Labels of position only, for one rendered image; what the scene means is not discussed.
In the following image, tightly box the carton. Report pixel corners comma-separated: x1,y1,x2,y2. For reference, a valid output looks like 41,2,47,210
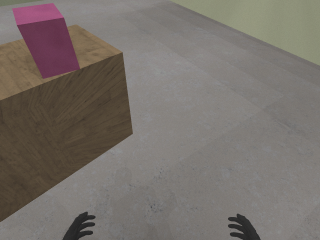
12,3,80,79

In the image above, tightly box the robot left hand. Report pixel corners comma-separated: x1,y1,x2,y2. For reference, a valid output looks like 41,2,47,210
62,211,96,240

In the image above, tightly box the pedestal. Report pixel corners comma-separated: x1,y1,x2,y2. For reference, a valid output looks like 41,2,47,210
0,24,133,222

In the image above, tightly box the robot right hand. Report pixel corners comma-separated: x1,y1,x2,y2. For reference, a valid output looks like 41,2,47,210
228,213,261,240

